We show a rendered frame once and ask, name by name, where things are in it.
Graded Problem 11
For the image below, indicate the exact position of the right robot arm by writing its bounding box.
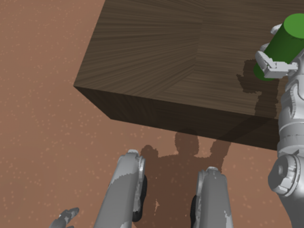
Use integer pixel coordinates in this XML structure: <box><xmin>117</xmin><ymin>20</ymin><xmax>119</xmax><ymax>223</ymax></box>
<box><xmin>268</xmin><ymin>75</ymin><xmax>304</xmax><ymax>228</ymax></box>

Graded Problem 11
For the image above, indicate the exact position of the can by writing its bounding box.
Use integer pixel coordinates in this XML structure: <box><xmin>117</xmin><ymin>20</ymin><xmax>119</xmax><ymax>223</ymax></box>
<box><xmin>253</xmin><ymin>13</ymin><xmax>304</xmax><ymax>81</ymax></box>

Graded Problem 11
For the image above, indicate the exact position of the left robot foot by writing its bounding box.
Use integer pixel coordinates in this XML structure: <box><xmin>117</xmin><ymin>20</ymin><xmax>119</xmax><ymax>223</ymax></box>
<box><xmin>132</xmin><ymin>175</ymin><xmax>147</xmax><ymax>222</ymax></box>

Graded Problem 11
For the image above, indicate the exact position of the right robot hand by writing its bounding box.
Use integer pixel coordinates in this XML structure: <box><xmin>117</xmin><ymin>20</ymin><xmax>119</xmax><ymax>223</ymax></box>
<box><xmin>255</xmin><ymin>24</ymin><xmax>304</xmax><ymax>81</ymax></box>

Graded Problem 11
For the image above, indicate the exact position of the left robot hand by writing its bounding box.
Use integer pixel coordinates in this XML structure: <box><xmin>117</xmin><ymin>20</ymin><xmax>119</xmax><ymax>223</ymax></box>
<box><xmin>49</xmin><ymin>208</ymin><xmax>79</xmax><ymax>228</ymax></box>

